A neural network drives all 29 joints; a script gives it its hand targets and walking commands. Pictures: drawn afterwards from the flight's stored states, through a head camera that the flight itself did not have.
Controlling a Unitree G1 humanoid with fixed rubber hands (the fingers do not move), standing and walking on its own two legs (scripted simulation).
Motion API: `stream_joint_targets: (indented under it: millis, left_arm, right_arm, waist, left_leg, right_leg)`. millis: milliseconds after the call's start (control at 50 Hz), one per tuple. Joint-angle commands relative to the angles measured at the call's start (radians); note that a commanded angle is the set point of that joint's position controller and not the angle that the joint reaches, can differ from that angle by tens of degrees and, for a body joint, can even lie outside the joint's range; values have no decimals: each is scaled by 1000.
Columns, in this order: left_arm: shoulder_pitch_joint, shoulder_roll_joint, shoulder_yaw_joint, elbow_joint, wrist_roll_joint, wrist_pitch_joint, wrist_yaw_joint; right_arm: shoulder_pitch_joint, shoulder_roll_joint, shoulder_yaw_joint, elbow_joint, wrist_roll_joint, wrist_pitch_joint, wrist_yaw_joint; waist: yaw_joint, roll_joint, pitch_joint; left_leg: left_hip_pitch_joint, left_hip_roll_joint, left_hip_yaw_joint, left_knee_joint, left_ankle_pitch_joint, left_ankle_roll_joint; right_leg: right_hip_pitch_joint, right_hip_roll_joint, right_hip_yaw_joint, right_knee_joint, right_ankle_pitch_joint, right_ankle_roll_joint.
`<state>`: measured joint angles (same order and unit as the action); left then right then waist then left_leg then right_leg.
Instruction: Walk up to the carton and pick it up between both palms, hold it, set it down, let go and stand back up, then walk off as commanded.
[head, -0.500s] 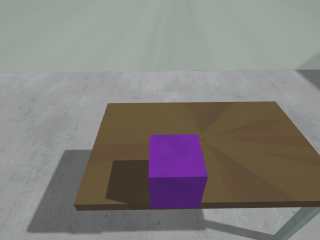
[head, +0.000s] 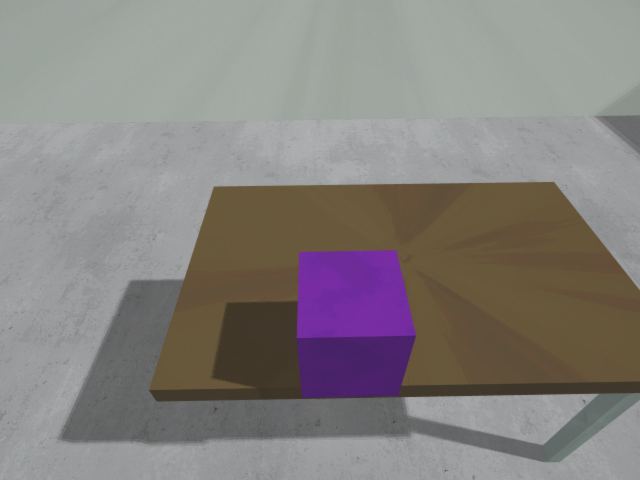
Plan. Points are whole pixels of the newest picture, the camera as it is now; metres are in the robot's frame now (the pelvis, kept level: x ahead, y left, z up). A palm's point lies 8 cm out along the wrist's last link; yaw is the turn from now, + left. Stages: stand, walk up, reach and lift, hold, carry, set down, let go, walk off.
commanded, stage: walk off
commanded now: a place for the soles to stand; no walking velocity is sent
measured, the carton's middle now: (348, 324) +0.43 +0.00 -0.10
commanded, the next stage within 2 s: none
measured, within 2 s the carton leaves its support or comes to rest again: neither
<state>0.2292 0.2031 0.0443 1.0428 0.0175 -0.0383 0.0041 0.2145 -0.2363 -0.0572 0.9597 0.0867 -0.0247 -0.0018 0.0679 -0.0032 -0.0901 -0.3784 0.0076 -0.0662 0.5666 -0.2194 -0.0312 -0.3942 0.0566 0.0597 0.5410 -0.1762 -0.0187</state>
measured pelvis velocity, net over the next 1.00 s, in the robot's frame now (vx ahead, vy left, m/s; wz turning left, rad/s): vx -0.24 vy -0.04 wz -0.01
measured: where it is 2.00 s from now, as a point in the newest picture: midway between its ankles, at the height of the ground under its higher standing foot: outside the picture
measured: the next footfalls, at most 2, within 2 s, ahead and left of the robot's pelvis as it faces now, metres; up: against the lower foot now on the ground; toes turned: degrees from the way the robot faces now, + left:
left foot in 0.36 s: -0.03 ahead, +0.14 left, +0.00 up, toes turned -3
right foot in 0.86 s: -0.12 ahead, -0.10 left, +0.00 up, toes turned +5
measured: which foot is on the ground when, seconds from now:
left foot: down 0.00-0.16, up 0.18-0.34, down 0.36-0.88, up 0.90-1.00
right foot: down 0.00-0.38, up 0.40-0.84, down 0.86-1.00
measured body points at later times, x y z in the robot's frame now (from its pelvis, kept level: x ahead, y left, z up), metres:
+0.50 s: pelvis -0.11 +0.04 -0.02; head -0.09 +0.08 +0.43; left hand -0.03 +0.31 -0.17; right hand -0.03 -0.25 -0.12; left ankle -0.07 +0.14 -0.73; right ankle -0.05 -0.11 -0.68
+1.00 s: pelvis -0.24 -0.04 -0.02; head -0.20 -0.09 +0.42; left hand -0.21 +0.28 -0.12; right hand -0.13 -0.32 -0.18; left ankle -0.16 +0.12 -0.68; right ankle -0.16 -0.11 -0.73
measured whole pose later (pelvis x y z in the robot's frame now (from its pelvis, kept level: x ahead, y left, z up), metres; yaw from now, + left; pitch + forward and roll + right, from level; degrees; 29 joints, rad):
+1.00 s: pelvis -0.24 -0.04 -0.02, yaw +0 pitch -7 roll +3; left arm 0.23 0.34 0.04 0.92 0.02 0.05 0.00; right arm 0.21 -0.35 -0.06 0.80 0.08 0.08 -0.02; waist 0.06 0.08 0.21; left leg -0.47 -0.06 -0.09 1.06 -0.44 0.00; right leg -0.36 0.07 0.05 0.82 -0.33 -0.06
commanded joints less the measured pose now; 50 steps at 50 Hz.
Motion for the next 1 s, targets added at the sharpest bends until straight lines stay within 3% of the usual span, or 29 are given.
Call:
stream_joint_targets:
  millis: [0,60,100,140,180,240,280,320,340,360,380,400,440,500,520,540,620,660,680,720,740,800,820,840,860,880,900,920,980]
  left_arm:
    - [6,318,54,-136,13,14,7]
    - [-24,323,64,-127,17,25,-2]
    - [-46,366,83,-128,24,33,-2]
    - [-85,404,96,-167,40,35,3]
    - [-125,393,98,-194,39,40,8]
    - [-167,388,90,-217,30,41,12]
    - [-149,388,91,-230,22,56,12]
    - [-127,361,77,-229,12,69,8]
    - [-76,321,72,-217,-1,75,13]
    - [-59,300,68,-224,-3,76,23]
    - [-39,347,80,-216,2,88,32]
    - [-66,355,77,-203,12,92,39]
    - [-30,356,89,-184,1,89,33]
    - [-7,355,89,-181,-3,89,33]
    - [-6,362,86,-193,-5,91,34]
    - [-7,373,83,-203,-3,91,34]
    - [-1,366,82,-214,1,85,27]
    - [17,362,80,-219,3,88,23]
    - [38,363,81,-216,1,86,26]
    - [38,367,77,-228,2,86,15]
    - [56,378,75,-220,-1,82,12]
    - [102,380,89,-216,7,68,8]
    - [199,370,93,-182,3,63,2]
    - [228,404,104,-175,23,60,4]
    - [162,473,119,-225,38,52,6]
    - [48,492,132,-246,45,52,6]
    - [-9,506,129,-261,46,61,12]
    - [-65,522,133,-270,45,57,15]
    - [-134,454,123,-278,38,48,18]
  right_arm:
    - [-26,-289,-63,-150,-110,11,-31]
    - [-17,-277,-57,-146,-104,25,-23]
    - [-22,-259,-61,-127,-111,34,-21]
    - [10,-267,-69,-134,-117,43,-18]
    - [64,-281,-76,-122,-112,50,-15]
    - [121,-293,-82,-113,-120,52,-13]
    - [123,-286,-80,-108,-118,56,-14]
    - [167,-284,-86,-86,-130,46,-19]
    - [143,-295,-89,-103,-152,42,-17]
    - [83,-381,-99,-142,-166,36,-20]
    - [18,-418,-102,-174,-161,36,-26]
    - [-60,-435,-100,-172,-164,37,-31]
    - [-117,-383,-83,-213,-164,30,-36]
    - [-117,-350,-82,-217,-161,33,-35]
    - [-102,-364,-82,-209,-157,29,-37]
    - [-91,-354,-81,-225,-148,29,-40]
    - [-25,-354,-91,-254,-146,37,-40]
    - [-13,-352,-91,-259,-139,42,-40]
    - [-27,-351,-89,-261,-136,40,-40]
    - [-27,-351,-90,-278,-145,49,-38]
    - [-46,-368,-101,-284,-148,52,-39]
    - [-78,-389,-102,-276,-142,57,-46]
    - [-121,-402,-115,-284,-137,67,-47]
    - [-159,-347,-98,-293,-131,76,-53]
    - [-94,-293,-84,-294,-110,78,-56]
    - [-82,-329,-100,-280,-116,78,-63]
    - [-72,-361,-104,-241,-124,85,-61]
    - [-66,-378,-106,-237,-121,93,-54]
    - [48,-398,-98,-158,-93,104,-45]
  waist:
    - [-60,30,82]
    - [-68,-18,143]
    - [-61,-71,146]
    - [-60,-135,127]
    - [-77,-171,127]
    - [-111,-127,151]
    - [-111,-136,133]
    - [-116,-128,146]
    - [-105,91,159]
    - [-96,280,159]
    - [-76,173,208]
    - [-84,165,240]
    - [-56,146,250]
    - [-61,154,199]
    - [-74,199,169]
    - [-74,167,139]
    - [-107,234,114]
    - [-114,215,109]
    - [-93,263,114]
    - [-101,271,141]
    - [-101,352,114]
    - [-60,268,82]
    - [5,249,59]
    - [30,114,95]
    - [2,-223,165]
    - [-30,-179,224]
    - [-23,-103,242]
    - [-47,-105,310]
    - [-90,-173,287]
  left_leg:
    - [91,123,-124,-81,140,188]
    - [24,52,-68,-61,-123,143]
    - [47,-24,-10,69,-218,115]
    - [68,-66,32,320,-256,99]
    - [88,-53,11,418,-267,92]
    - [95,-40,18,424,-235,97]
    - [113,-27,60,243,-217,100]
    - [154,22,-3,-52,-166,127]
    - [77,127,-206,-218,-294,176]
    - [29,284,-485,-321,-261,213]
    - [-59,324,-526,-328,-236,240]
    - [-142,320,-525,-369,-348,237]
    - [-116,241,-393,-315,-183,179]
    - [53,204,-330,-212,49,204]
    - [120,220,-355,-192,106,221]
    - [187,223,-374,-171,150,230]
    - [216,231,-386,-142,201,288]
    - [177,225,-342,-144,145,275]
    - [185,233,-368,-145,180,277]
    - [51,215,-319,-173,36,274]
    - [88,245,-338,-163,83,276]
    - [-12,224,-289,-97,74,243]
    - [-130,190,-244,-31,-56,197]
    - [-226,68,-161,173,-175,126]
    - [-257,-153,-69,412,-366,81]
    - [-204,-149,-134,532,-336,58]
    - [-144,-155,-148,595,-333,70]
    - [-164,-160,-192,645,-272,87]
    - [-185,-164,-217,675,-157,64]
  right_leg:
    - [37,-95,87,-66,28,-22]
    - [33,-129,146,-177,-126,-27]
    - [-30,-206,227,-290,-296,-72]
    - [-112,-319,334,-360,-380,-163]
    - [-132,-308,310,-348,-379,-169]
    - [-154,-283,274,-263,-255,-155]
    - [-81,-256,243,-229,-228,-130]
    - [-94,-187,181,-110,-255,-60]
    - [-111,-98,93,86,-342,-11]
    - [-169,38,-14,373,-388,31]
    - [-169,62,76,548,-396,28]
    - [-180,65,130,634,-372,27]
    - [-143,75,169,680,-285,24]
    - [-169,69,140,730,-298,47]
    - [-198,72,156,759,-318,44]
    - [-209,70,155,761,-327,53]
    - [-184,31,107,674,-353,58]
    - [-131,9,77,596,-350,53]
    - [-129,-6,81,565,-367,49]
    - [-44,-9,50,521,-350,44]
    - [-30,-43,51,448,-352,30]
    - [151,-70,27,217,-315,0]
    - [272,-81,49,94,-240,-27]
    - [270,-168,213,-83,-304,-38]
    - [104,-320,491,-261,-268,-38]
    - [-26,-346,513,-281,-280,-60]
    - [-166,-363,590,-363,-540,-82]
    - [-222,-333,541,-384,-658,-27]
    - [-102,-225,422,-370,-572,75]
